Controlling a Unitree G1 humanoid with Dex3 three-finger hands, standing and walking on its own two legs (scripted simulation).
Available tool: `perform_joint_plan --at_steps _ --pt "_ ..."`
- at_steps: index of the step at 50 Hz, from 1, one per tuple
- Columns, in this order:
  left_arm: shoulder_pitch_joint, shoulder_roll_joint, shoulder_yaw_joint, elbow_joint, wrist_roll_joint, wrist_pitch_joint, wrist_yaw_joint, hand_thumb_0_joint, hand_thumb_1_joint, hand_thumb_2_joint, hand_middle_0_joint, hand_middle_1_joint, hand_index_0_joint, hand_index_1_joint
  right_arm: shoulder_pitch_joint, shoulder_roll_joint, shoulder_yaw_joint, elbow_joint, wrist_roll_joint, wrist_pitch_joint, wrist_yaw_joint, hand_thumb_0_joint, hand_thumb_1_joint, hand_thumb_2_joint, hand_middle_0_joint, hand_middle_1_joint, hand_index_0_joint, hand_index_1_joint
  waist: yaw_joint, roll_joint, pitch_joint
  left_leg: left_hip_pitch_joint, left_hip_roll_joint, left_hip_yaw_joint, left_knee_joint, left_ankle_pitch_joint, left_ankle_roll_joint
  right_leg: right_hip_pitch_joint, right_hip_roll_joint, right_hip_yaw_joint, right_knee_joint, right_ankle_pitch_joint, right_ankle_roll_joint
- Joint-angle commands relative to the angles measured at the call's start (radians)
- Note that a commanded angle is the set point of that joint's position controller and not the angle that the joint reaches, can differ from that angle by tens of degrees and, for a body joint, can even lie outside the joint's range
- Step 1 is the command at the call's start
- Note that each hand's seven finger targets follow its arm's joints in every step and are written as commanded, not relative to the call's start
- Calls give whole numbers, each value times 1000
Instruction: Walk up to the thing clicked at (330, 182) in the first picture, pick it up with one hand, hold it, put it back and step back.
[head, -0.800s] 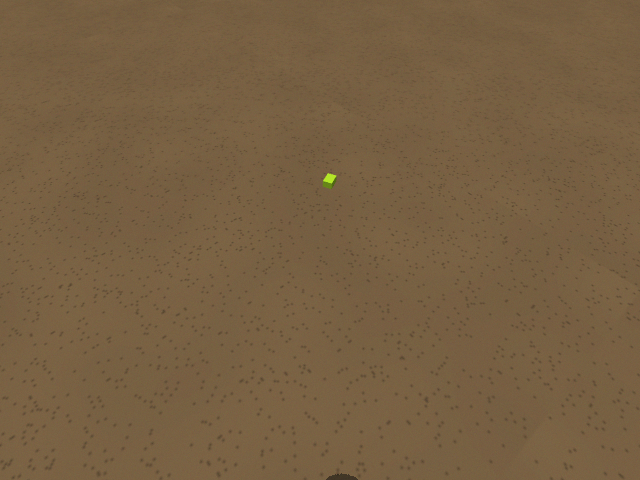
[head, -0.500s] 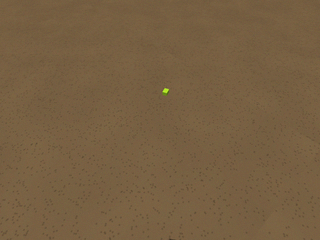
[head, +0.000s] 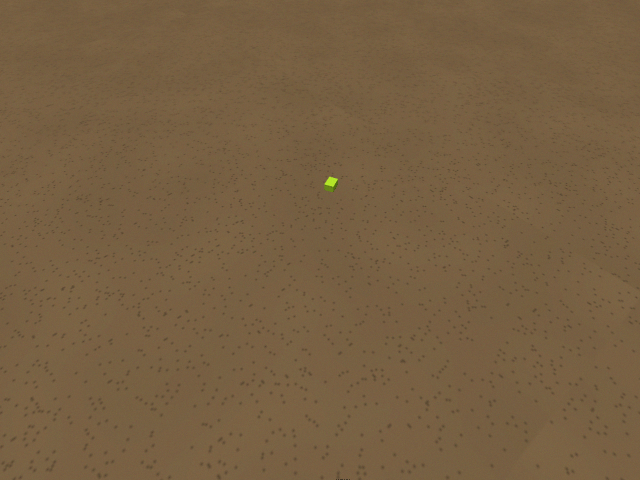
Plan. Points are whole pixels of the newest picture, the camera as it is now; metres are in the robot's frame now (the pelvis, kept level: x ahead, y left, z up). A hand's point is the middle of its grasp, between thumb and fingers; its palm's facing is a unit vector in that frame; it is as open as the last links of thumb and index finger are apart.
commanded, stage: stand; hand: left
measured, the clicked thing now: (331, 184) +1.48 -0.04 -0.77
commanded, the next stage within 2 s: walk up in 0.32 s
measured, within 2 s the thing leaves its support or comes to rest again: neither
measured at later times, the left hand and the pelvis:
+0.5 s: hand out of the picture +0.09 +0.30 -0.15, palm faces +0.21 -0.92 -0.33, open 7.3 cm; pelvis +0.02 +0.00 -0.01, yaw +11 degrees
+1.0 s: hand (119, 435) +0.21 +0.32 -0.15, palm faces +0.42 -0.86 -0.29, open 7.4 cm; pelvis +0.24 +0.00 -0.02, yaw +29 degrees
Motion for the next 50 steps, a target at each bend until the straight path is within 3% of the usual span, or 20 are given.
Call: perform_joint_plan --at_steps 1,15,16,17,19,20,21,22,23,26,29,30,31,32,33,34,36,38,44,50 --pt "-46 214 38 -64 -5 -17 14 0 900 900 -200 -300 -200 -300 -34 -203 -41 -58 0 -17 -16 0 -900 -900 200 300 200 300 -7 -2 -63 4 120 -85 -50 154 25 -6 -121 93 -55 145 -33" --pt "-33 211 38 -64 -4 -16 11 0 900 900 -200 -300 -200 -300 -32 -208 -41 -57 0 -18 -14 0 -900 -900 200 300 200 300 -3 2 -49 -3 121 -88 -60 123 26 -11 -120 94 -60 116 -32" --pt "-87 375 165 -197 38 -16 -32 0 900 900 -200 -300 -200 -300 106 -365 -115 -103 13 -34 4 0 -900 -900 200 300 200 300 20 -110 -100 -222 129 -278 -9 -335 79 86 -92 26 119 -409 -76" --pt "-112 372 171 -222 58 -8 -49 0 900 900 -200 -300 -200 -300 76 -377 -121 -113 0 -38 11 0 -900 -900 200 300 200 300 24 -75 -11 -352 129 -311 -34 -433 69 41 -106 70 158 -525 -93" --pt "-48 334 176 -252 52 -2 -73 0 900 900 -200 -300 -200 -300 2 -364 -126 -165 -18 -45 16 0 -900 -900 200 300 200 300 74 -21 2 -423 91 -247 22 -367 36 43 -151 114 126 -528 -125" --pt "40 336 183 -245 48 -3 -76 0 900 900 -200 -300 -200 -300 -71 -331 -128 -215 -22 -48 15 0 -900 -900 200 300 200 300 131 -36 -5 -549 35 -143 111 -284 -13 174 -202 142 30 -553 -153" --pt "91 376 199 -239 50 -4 -73 0 900 900 -200 -300 -200 -300 -120 -285 -121 -252 -18 -50 18 0 -900 -900 200 300 200 300 173 -171 -39 -681 -42 67 337 -153 -55 331 -343 231 -147 -588 -194" --pt "17 385 202 -271 38 -5 -68 0 900 900 -200 -300 -200 -300 -82 -276 -119 -248 -14 -49 15 0 -900 -900 200 300 200 300 154 -261 -49 -724 36 84 512 -256 -13 310 -454 286 -200 -492 -229" --pt "-63 377 203 -311 41 0 -73 0 900 900 -200 -300 -200 -300 -38 -307 -126 -245 -12 -47 20 0 -900 -900 200 300 200 300 120 -201 -34 -666 79 82 510 -280 -12 249 -471 259 -198 -437 -236" --pt "-136 341 191 -361 54 0 -93 0 900 900 -200 -300 -200 -300 62 -332 -135 -220 -4 -46 48 0 -900 -900 200 300 200 300 59 -155 36 -451 133 35 439 -248 20 35 -379 109 -159 -474 -210" --pt "-271 338 194 -408 52 8 -105 0 900 900 -200 -300 -200 -300 387 -327 -158 -136 2 -48 35 0 -900 -900 200 300 200 300 -103 -72 -48 6 56 127 199 -45 44 -168 -210 -175 147 -397 -127" --pt "-262 284 181 -421 52 16 -109 0 900 900 -200 -300 -200 -300 521 -355 -181 -86 -7 -50 12 0 -900 -900 200 300 200 300 -174 103 -101 237 -6 78 118 -71 71 -310 -105 -232 481 -243 -99" --pt "-239 203 156 -448 49 26 -118 0 900 900 -200 -300 -200 -300 565 -440 -203 -97 -21 -45 -11 0 -900 -900 200 300 200 300 -194 337 -48 348 132 -250 -2 -343 115 -618 11 -196 780 -416 -66" --pt "-216 195 139 -468 48 30 -125 0 900 900 -200 -300 -200 -300 460 -483 -208 -160 -24 -43 -26 0 -900 -900 200 300 200 300 -132 318 -25 270 306 -663 -149 -641 164 -752 28 -36 916 -409 -44" --pt "-178 271 147 -459 48 35 -134 0 900 900 -200 -300 -200 -300 326 -500 -199 -216 -12 -47 -28 0 -900 -900 200 300 200 300 -62 154 10 56 376 -812 -267 -766 221 -647 -26 103 906 -333 -42" --pt "-123 303 145 -456 44 35 -138 0 900 900 -200 -300 -200 -300 211 -513 -182 -252 7 -56 -32 0 -900 -900 200 300 200 300 8 136 46 -47 398 -835 -316 -796 268 -607 -64 154 914 -325 -40" --pt "-72 328 151 -407 29 40 -138 0 900 900 -200 -300 -200 -300 141 -458 -153 -271 6 -76 -42 0 -900 -900 200 300 200 300 59 52 46 -92 342 -586 -216 -576 237 -545 -115 174 836 -261 -16" --pt "-50 336 155 -389 29 46 -136 0 900 900 -200 -300 -200 -300 175 -426 -139 -269 10 -96 -45 0 -900 -900 200 300 200 300 46 48 22 -112 253 -427 -163 -442 193 -490 -116 158 768 -167 2" --pt "-81 324 147 -453 35 47 -152 0 900 900 -200 -300 -200 -300 198 -461 -143 -264 7 -121 -47 0 -900 -900 200 300 200 300 26 96 19 -133 175 -303 -128 -311 189 -525 -97 121 636 -48 49" --pt "-166 309 152 -510 28 37 -152 0 900 900 -200 -300 -200 -300 229 -488 -152 -277 -7 -114 -61 0 -900 -900 200 300 200 300 -12 165 2 -99 184 -278 10 -10 195 -477 -120 103 430 -104 24"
